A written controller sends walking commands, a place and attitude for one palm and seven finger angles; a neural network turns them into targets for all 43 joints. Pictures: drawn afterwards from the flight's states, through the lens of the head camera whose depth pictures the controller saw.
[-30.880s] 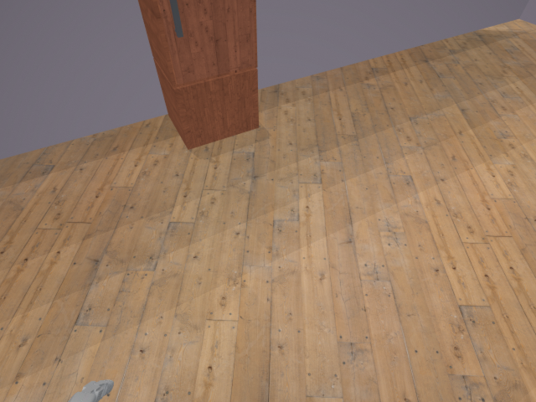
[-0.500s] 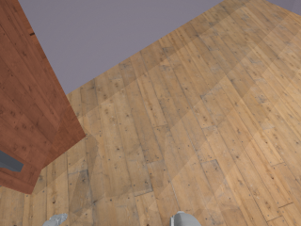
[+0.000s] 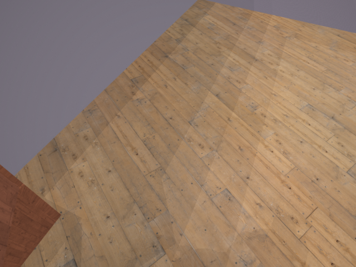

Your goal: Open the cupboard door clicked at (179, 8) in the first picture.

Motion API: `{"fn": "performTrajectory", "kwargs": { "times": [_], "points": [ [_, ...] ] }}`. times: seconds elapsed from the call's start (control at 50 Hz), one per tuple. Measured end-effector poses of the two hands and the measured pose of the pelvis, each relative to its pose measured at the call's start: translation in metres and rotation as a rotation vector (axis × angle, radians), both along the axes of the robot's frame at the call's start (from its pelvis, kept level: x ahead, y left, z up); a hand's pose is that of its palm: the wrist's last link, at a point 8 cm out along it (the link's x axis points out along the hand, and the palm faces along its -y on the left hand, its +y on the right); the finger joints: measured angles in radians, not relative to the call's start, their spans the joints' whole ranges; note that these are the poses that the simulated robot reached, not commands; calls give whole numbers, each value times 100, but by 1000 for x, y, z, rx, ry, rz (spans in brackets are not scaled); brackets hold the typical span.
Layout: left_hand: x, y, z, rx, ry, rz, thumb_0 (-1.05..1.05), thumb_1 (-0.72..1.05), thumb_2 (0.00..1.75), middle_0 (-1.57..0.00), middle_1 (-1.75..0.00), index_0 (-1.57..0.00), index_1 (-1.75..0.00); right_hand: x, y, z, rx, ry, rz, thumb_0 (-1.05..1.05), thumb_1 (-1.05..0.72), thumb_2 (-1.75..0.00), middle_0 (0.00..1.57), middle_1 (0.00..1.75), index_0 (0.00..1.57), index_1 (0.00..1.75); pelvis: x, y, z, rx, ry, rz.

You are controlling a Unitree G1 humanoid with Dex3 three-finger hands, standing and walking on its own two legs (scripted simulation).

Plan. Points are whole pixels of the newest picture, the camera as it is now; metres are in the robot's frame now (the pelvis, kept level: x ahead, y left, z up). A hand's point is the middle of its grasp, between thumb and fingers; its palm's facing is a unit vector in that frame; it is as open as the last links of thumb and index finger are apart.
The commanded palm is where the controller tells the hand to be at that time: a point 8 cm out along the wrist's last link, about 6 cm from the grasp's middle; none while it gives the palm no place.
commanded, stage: walk to a spot facing it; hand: left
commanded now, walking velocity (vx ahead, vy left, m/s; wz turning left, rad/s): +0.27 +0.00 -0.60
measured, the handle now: out of the picture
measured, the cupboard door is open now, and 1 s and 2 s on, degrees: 39 39 39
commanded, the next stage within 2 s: turn to face it in 1.20 s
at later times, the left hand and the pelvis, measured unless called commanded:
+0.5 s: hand (163, 194) +0.34 +0.06 -0.16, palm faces -0.33 -0.92 -0.22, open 7.4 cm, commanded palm none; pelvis +0.15 -0.08 -0.01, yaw -19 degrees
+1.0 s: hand (174, 182) +0.39 +0.03 -0.18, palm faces -0.37 -0.92 -0.16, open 7.4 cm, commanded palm none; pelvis +0.39 -0.16 -0.01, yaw -30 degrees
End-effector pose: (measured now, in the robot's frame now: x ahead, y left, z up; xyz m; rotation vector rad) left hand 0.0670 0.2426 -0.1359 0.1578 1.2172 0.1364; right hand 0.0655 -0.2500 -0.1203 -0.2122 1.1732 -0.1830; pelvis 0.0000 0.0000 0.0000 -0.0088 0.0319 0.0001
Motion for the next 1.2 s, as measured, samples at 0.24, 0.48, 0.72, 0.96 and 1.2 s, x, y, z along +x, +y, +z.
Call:
{"fn": "performTrajectory", "kwargs": {
  "times": [0.24,0.48,0.72,0.96,1.2],
  "points": [
    [111,-11,13,-26,2,-179,1,91,90,-20,-30,-19,-30,-63,16,14,18,195,-201,1,-90,-89,21,30,21,30,62,-4,17,-10,9,-173],
    [276,-128,2,0,-137,-399,1,91,90,-20,-30,-19,-30,-72,-21,-30,144,397,-432,1,-90,-89,20,30,20,30,146,-76,-17,20,-20,-318],
    [279,-162,18,23,78,-381,1,91,90,-20,-30,-20,-30,164,-130,5,60,-73,-398,1,-91,-89,20,30,20,30,235,-126,16,27,-2,-425],
    [319,-169,-4,22,310,-320,1,90,90,-20,-30,-20,-30,348,-170,8,29,-198,-338,1,-90,-90,20,30,20,30,368,-155,-1,17,-11,-489],
    [560,-242,6,22,95,-548,1,91,90,-20,-30,-19,-30,295,-154,3,37,82,-611,0,-93,-89,21,30,21,30,469,-190,13,5,-19,-628]
  ]
}}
